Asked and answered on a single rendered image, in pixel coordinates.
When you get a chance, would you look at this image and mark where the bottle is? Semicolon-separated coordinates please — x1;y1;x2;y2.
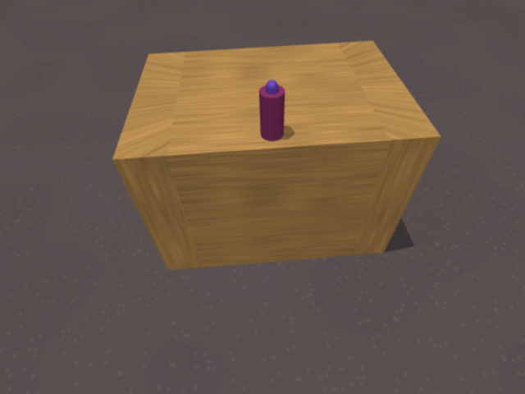
259;80;285;141

